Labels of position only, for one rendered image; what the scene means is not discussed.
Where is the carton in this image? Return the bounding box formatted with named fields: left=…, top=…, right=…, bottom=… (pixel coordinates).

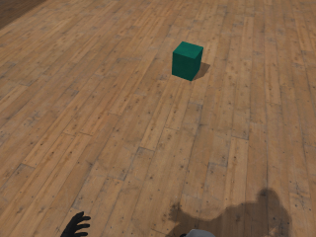
left=172, top=41, right=203, bottom=82

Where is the left robot hand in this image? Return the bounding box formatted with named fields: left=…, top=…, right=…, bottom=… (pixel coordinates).
left=60, top=211, right=91, bottom=237

